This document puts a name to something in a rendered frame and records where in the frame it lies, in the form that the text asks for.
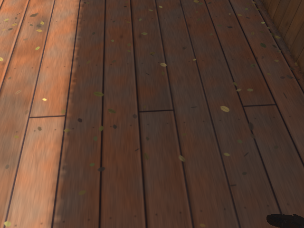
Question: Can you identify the robot right hand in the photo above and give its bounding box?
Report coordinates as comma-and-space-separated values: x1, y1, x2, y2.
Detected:
266, 214, 304, 228

